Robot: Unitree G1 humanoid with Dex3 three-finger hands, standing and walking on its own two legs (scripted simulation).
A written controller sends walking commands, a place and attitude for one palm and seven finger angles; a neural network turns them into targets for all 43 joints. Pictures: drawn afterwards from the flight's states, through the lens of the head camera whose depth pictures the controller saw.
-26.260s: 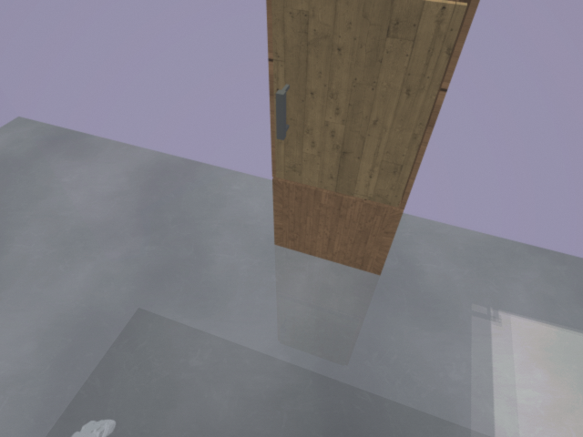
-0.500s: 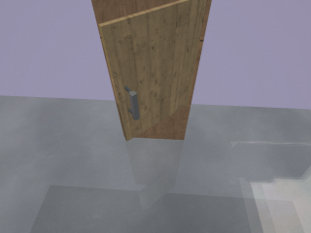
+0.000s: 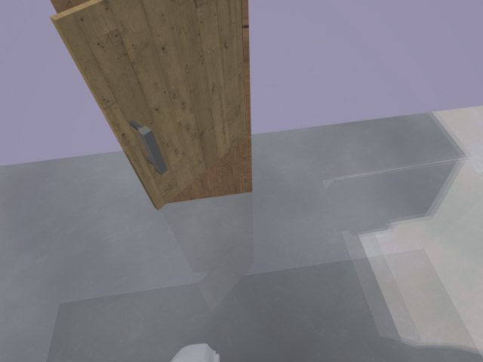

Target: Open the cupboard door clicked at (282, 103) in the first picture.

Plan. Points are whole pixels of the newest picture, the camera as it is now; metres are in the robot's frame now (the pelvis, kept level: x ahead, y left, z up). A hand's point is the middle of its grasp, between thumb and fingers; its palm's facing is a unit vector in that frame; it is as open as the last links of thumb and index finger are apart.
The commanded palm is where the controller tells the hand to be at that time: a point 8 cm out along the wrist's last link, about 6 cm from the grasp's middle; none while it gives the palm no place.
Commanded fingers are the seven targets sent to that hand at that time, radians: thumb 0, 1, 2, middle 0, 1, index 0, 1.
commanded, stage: walk to a spot facing it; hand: left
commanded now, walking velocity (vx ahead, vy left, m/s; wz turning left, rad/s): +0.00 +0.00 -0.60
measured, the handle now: (148, 147) +0.57 +0.28 -0.05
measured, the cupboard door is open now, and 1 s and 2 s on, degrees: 41 41 41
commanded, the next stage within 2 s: none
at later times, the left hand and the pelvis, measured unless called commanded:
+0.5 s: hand (143, 351) +0.15 +0.21 -0.15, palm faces -0.23 -0.94 -0.25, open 7.4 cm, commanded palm none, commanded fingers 0.00 0.90 0.90 -0.20 -0.30 -0.20 -0.30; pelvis -0.02 +0.02 +0.01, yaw -17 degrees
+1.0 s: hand (205, 327) +0.19 +0.10 -0.15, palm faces -0.57 -0.79 -0.21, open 7.4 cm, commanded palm none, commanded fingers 0.00 0.90 0.90 -0.20 -0.30 -0.20 -0.30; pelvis -0.02 -0.01 +0.01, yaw -35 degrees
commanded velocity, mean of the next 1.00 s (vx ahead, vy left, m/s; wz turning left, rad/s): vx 0.00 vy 0.00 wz -0.60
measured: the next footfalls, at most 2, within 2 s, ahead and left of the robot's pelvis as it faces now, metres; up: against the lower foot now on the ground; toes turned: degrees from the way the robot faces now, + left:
left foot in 0.30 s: +0.08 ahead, +0.13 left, +0.00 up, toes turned -26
right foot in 0.56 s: -0.01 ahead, -0.14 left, +0.00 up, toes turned -20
